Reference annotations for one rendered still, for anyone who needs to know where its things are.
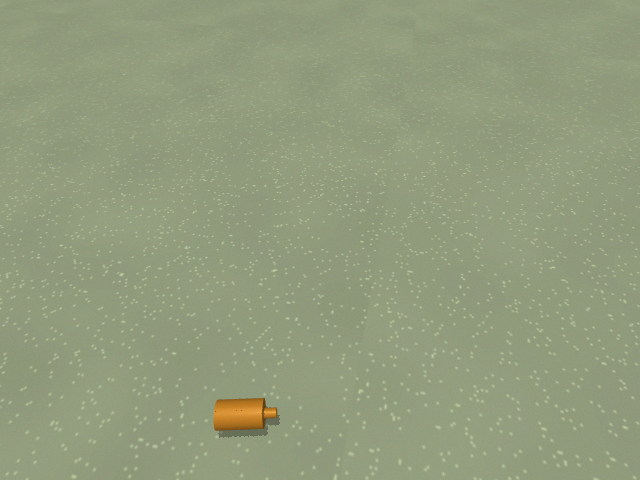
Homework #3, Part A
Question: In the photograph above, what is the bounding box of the bottle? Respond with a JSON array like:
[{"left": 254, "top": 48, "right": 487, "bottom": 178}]
[{"left": 213, "top": 398, "right": 277, "bottom": 431}]

